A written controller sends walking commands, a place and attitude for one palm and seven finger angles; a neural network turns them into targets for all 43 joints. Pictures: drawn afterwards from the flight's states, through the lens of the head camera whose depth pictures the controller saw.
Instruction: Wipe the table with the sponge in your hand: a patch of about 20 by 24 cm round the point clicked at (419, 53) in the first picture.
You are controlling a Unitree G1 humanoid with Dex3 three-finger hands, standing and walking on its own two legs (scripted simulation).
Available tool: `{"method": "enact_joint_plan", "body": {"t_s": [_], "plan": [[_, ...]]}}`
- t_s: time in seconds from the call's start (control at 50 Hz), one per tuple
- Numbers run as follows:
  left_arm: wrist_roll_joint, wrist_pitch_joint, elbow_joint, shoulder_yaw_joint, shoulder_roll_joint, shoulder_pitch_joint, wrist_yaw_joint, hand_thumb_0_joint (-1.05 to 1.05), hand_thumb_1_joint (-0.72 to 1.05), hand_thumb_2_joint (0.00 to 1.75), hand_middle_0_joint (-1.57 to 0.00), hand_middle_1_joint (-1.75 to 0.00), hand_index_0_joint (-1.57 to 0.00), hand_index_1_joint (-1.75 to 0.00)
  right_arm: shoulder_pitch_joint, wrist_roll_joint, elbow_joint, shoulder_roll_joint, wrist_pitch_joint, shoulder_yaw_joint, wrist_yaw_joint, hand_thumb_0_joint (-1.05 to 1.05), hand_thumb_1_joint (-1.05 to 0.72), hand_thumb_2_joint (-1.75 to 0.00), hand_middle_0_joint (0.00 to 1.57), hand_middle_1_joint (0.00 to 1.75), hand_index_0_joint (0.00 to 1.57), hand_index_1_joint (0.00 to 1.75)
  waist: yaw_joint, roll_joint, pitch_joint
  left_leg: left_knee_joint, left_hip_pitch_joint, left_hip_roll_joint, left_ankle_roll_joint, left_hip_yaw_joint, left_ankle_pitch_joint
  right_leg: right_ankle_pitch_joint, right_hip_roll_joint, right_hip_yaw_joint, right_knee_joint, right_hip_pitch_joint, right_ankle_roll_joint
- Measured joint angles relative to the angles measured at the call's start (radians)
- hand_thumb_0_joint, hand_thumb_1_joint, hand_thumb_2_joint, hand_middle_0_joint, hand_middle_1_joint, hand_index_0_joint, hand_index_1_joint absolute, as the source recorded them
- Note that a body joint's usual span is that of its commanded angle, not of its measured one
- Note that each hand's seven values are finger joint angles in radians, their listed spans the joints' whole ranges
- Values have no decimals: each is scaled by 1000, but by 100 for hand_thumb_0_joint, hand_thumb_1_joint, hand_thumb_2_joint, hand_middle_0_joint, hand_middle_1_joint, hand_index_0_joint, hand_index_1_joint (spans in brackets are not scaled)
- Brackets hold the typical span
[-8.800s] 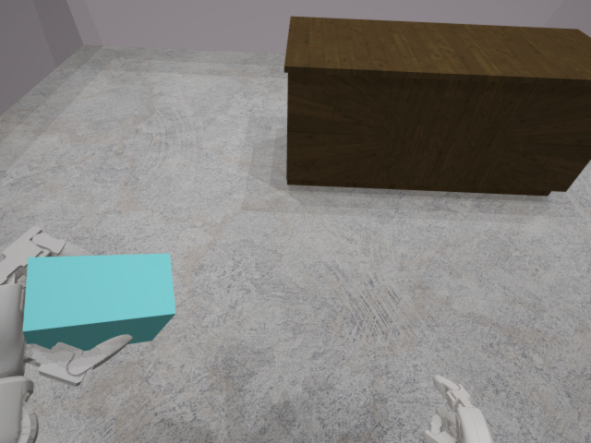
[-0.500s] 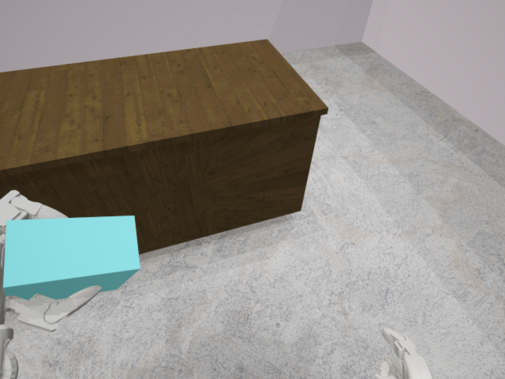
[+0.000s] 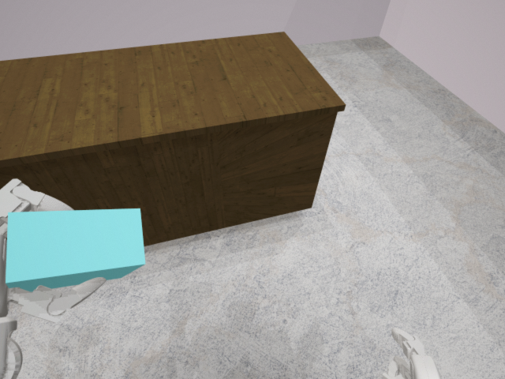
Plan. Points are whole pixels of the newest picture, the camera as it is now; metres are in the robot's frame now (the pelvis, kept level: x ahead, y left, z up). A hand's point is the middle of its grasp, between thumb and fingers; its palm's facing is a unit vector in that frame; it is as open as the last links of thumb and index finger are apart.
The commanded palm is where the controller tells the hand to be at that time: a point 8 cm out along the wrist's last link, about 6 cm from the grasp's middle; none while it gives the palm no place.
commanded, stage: take the last steps up to it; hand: left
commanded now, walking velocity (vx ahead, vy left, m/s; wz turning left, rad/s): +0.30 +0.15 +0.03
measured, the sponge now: (94, 250) +0.23 +0.21 +0.15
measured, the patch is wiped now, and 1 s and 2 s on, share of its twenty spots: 0.00 0.00 0.00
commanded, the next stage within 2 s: none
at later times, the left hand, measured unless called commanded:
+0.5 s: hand (52, 197) +0.29 +0.28 +0.17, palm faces +0.38 -0.79 -0.47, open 10.6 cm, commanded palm +0.24 +0.33 +0.19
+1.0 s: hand (65, 145) +0.39 +0.32 +0.17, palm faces +0.41 -0.79 -0.46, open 10.6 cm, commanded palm +0.33 +0.36 +0.19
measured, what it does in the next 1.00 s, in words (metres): walks ahead: left foot, then right foot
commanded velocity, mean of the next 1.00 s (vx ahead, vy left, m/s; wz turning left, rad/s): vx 0.30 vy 0.15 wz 0.01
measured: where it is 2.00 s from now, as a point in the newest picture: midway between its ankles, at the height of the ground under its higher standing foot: (204, 354)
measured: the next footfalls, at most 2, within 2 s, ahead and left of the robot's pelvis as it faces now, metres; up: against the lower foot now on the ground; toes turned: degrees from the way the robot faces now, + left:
left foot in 0.52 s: +0.18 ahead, +0.19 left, +0.00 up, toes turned +10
right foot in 0.84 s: +0.22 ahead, -0.02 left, +0.00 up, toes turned -11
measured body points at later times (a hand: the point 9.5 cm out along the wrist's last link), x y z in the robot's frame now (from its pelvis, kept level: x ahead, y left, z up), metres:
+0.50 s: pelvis +0.08 +0.04 +0.01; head +0.13 +0.05 +0.45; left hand +0.26 +0.32 +0.20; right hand +0.25 -0.21 -0.09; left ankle +0.14 +0.18 -0.72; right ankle +0.05 -0.08 -0.73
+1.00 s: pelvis +0.17 +0.07 +0.00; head +0.21 +0.05 +0.45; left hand +0.36 +0.35 +0.19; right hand +0.33 -0.16 -0.12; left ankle +0.15 +0.21 -0.64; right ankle +0.18 -0.01 -0.73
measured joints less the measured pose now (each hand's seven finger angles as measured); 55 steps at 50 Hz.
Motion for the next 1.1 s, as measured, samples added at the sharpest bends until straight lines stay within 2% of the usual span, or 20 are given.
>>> {"method": "enact_joint_plan", "body": {"t_s": [0.06, 0.14, 0.16, 0.2, 0.26, 0.3, 0.34, 0.4, 0.52, 0.56, 0.6, 0.66, 0.74, 0.84, 0.86, 0.92, 0.96, 1.0, 1.04, 1.1], "plan": [[1, 6, 21, 6, 9, -10, -7, -1, -53, 101, -66, -138, -67, -138, -10, 4, 2, 36, -21, 17, 10, 1, -90, -90, 20, 30, 20, 30, -13, 18, -15, 8, 5, 5, 2, -12, -32, -32, 15, -24, 86, -37, 10], [-7, 0, 2, 9, 18, 18, -12, -1, -53, 101, -66, -138, -67, -138, -7, 5, -6, 67, -36, 50, 23, 1, -90, -89, 20, 30, 20, 30, -10, 51, -25, 44, 2, 15, -12, -17, -66, 39, 32, -80, -133, 33, 12], [-6, -4, -2, 8, 21, 17, -15, -1, -53, 101, -66, -138, -67, -138, -7, 4, -8, 67, -35, 54, 25, 1, -90, -89, 20, 30, 20, 30, -9, 65, -24, 86, -15, 21, -8, -24, -90, 121, 38, -91, -176, 47, -16], [-6, -12, 8, -4, 15, -2, -24, -1, -53, 101, -66, -138, -67, -138, -21, 6, 13, 62, -18, 53, 31, 1, -90, -89, 20, 30, 20, 30, -7, 85, -13, 268, -83, 14, -1, -51, -158, 150, 37, -106, -151, 46, -58], [-19, -19, 38, -7, -8, -16, -38, -1, -53, 101, -66, -138, -67, -138, -41, 6, 49, 48, 14, 50, 42, 1, -90, -89, 20, 30, 20, 30, 3, 79, 0, 549, -205, -6, -16, -77, -142, 129, 24, -102, -177, 72, -59], [-18, -25, 50, -1, -20, 0, -39, -1, -53, 101, -66, -138, -67, -138, -45, 4, 52, 37, 27, 48, 43, 1, -90, -89, 20, 30, 20, 30, -2, 71, 7, 604, -265, 8, -24, -76, -100, 148, 16, -103, -229, 97, -44], [-15, -27, 44, 5, -21, 21, -37, -1, -53, 101, -66, -138, -67, -138, -44, 3, 43, 28, 34, 43, 42, 1, -90, -89, 20, 30, 20, 30, -5, 53, 20, 529, -287, 28, -25, -64, -74, 166, 3, -98, -272, 116, -37], [-10, -22, 6, 7, -12, 53, -29, -1, -53, 101, -66, -138, -67, -138, -36, -2, 16, 11, 30, 30, 40, 1, -90, -89, 20, 30, 20, 30, 0, 21, 42, 306, -256, 47, -16, -30, -44, 172, -21, -84, -302, 135, -20], [-6, -19, -86, 10, 8, 60, -8, -1, -53, 101, -66, -138, -67, -138, -15, -1, -29, -27, 6, -2, 18, 1, -90, -89, 20, 30, 20, 30, 10, 8, 45, -43, -78, 31, 10, 32, 57, 87, -45, -54, -204, 139, 31], [-5, -26, -73, 27, 29, 6, -2, -1, -53, 101, -66, -138, -67, -138, -39, 4, -27, -5, -1, -16, 11, 1, -90, -90, 20, 30, 20, 30, 7, -17, 60, 21, -89, 18, 18, 46, 69, -21, -50, -9, -7, 78, 19], [-5, -26, -37, 39, 43, -35, -4, -1, -53, 101, -66, -138, -67, -138, -59, 6, -21, 23, -8, -11, 14, 1, -90, -90, 20, 30, 20, 30, -4, -19, 53, 51, -92, 18, 22, 48, 20, -82, -25, 10, 208, -5, 12], [-14, -9, -42, 57, 46, -26, -8, -1, -53, 101, -66, -138, -67, -138, -69, 13, -19, 65, -25, 14, 26, 1, -90, -90, 20, 30, 20, 30, -21, -6, 31, 20, -73, 25, 24, 54, 8, -61, -6, -17, 311, -94, 18], [-24, -17, -94, 45, 36, 42, -20, -1, -53, 101, -66, -138, -67, -138, -47, 11, -24, 94, -44, 46, 37, 1, -90, -89, 20, 30, 20, 30, -25, 26, 11, -29, -41, 28, 23, 63, 11, 19, -1, -70, 135, -110, 25], [-26, -10, -60, 35, 60, 71, -32, -1, -53, 101, -66, -138, -68, -138, -8, 8, -9, 93, -28, 66, 22, 1, -90, -89, 20, 30, 20, 30, -11, 60, -7, 17, -26, 17, 9, 55, -43, 104, 20, -113, -185, 11, 20], [-22, -6, -42, 35, 60, 63, -32, -1, -53, 101, -66, -138, -68, -138, -5, 8, -4, 85, -20, 65, 19, 1, -90, -89, 20, 30, 20, 30, -7, 73, -8, 63, -39, 22, 8, 48, -72, 171, 26, -118, -213, 26, -7], [-23, 7, 29, 19, 22, 11, -37, -1, -53, 101, -66, -138, -68, -138, -25, 8, 45, 51, 11, 51, 28, 1, -90, -89, 21, 30, 21, 30, 8, 90, 2, 371, -139, 0, 0, -25, -172, 147, 22, -123, -163, 32, -63], [-25, 11, 58, 11, -13, -11, -36, -1, -53, 101, -66, -138, -68, -137, -34, 7, 63, 29, 23, 44, 35, 1, -90, -89, 21, 30, 20, 30, 10, 76, 11, 557, -214, -11, -14, -56, -149, 135, 11, -118, -186, 59, -63], [-19, 7, 60, 3, -38, -9, -32, -1, -53, 101, -66, -138, -68, -137, -38, 5, 62, 10, 27, 36, 37, 1, -90, -89, 20, 30, 20, 30, 3, 63, 18, 625, -273, 3, -23, -69, -112, 150, 3, -120, -230, 86, -49], [-12, 0, 33, -5, -43, 7, -29, -1, -53, 101, -66, -138, -68, -137, -42, 1, 47, -4, 27, 26, 34, 1, -90, -89, 20, 30, 20, 30, -6, 41, 30, 556, -294, 26, -25, -65, -85, 164, -9, -117, -267, 107, -43], [-8, -15, -32, -7, -20, 45, -24, -1, -53, 101, -66, -138, -68, -137, -39, -3, 10, -19, 23, 9, 32, 1, -90, -89, 20, 30, 20, 30, -15, 6, 46, 325, -260, 51, -20, -37, -51, 165, -32, -109, -291, 127, -28]]}}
